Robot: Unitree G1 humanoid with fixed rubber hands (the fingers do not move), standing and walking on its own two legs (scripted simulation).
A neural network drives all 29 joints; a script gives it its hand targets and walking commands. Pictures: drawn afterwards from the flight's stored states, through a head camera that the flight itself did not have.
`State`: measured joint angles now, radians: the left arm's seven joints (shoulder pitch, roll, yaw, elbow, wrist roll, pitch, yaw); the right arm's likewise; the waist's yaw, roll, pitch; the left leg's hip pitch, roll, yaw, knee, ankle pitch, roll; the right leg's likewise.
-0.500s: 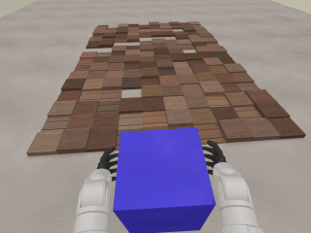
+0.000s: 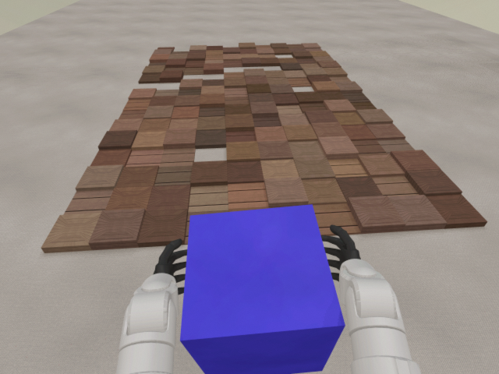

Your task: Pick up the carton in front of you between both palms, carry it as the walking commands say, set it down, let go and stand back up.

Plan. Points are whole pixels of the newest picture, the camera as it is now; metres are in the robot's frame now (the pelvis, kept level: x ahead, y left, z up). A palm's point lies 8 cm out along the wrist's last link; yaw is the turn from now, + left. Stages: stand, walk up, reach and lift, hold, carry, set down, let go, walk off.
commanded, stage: hold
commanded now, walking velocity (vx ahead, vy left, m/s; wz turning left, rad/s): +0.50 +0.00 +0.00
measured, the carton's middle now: (259, 296) +0.29 +0.00 -0.02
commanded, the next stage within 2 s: carry in 0.02 s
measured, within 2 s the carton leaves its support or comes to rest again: neither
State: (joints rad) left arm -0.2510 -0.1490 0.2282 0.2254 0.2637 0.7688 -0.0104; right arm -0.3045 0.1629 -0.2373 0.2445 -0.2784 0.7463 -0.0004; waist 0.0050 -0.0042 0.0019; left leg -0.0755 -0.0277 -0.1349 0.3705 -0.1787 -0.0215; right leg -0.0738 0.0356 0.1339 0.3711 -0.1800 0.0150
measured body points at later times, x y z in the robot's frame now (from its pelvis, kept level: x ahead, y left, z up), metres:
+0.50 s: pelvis +0.12 -0.01 -0.01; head +0.11 +0.00 +0.44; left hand +0.38 +0.15 +0.07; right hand +0.40 -0.15 +0.08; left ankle +0.10 +0.09 -0.74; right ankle +0.02 -0.14 -0.75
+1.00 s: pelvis +0.41 -0.07 -0.01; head +0.40 -0.07 +0.44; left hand +0.63 +0.11 +0.05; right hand +0.67 -0.20 +0.06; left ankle +0.29 +0.05 -0.65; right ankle +0.44 -0.12 -0.75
